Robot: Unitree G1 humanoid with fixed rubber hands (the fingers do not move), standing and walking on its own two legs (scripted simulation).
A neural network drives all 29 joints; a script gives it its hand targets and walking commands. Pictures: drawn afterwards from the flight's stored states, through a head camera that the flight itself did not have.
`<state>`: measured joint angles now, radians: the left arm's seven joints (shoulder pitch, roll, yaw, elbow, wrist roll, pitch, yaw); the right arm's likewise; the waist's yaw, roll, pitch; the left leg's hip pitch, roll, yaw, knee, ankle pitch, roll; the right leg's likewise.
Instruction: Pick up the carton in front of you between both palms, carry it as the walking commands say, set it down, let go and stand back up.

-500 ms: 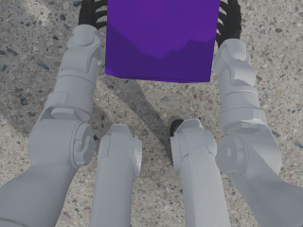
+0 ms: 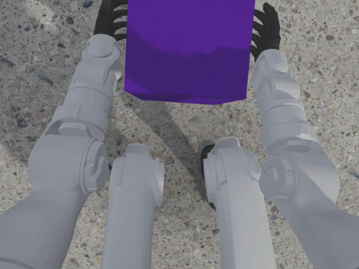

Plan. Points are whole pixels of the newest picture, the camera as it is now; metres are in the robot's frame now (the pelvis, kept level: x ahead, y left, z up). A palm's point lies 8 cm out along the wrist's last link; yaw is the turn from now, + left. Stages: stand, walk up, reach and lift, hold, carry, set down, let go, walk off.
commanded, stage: set down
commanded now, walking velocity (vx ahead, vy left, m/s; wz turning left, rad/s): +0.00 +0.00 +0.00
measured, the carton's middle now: (184, 54) +0.50 -0.03 -0.24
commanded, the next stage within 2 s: let go in 1.94 s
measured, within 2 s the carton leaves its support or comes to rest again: rests again in 0.18 s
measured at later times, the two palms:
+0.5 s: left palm (108, 38) +0.52 +0.12 -0.18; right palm (266, 50) +0.49 -0.19 -0.17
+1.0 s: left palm (85, 33) +0.53 +0.16 -0.17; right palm (284, 51) +0.49 -0.23 -0.17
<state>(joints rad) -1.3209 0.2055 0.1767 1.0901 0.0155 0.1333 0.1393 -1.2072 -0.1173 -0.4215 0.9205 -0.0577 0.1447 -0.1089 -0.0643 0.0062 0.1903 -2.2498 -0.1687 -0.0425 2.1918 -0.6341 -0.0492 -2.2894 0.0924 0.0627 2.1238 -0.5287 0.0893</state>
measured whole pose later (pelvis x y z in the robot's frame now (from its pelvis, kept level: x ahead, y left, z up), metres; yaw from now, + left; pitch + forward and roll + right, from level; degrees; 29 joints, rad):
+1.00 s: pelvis -0.01 -0.01 -0.01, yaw +0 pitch +37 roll -1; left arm -1.32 0.40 0.00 1.01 -0.22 0.04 0.09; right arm -1.23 -0.33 -0.16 1.01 0.27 -0.01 -0.11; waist -0.06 -0.01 0.31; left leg -2.25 -0.07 -0.02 2.22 -0.61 -0.01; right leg -2.29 0.03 0.01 2.15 -0.51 0.04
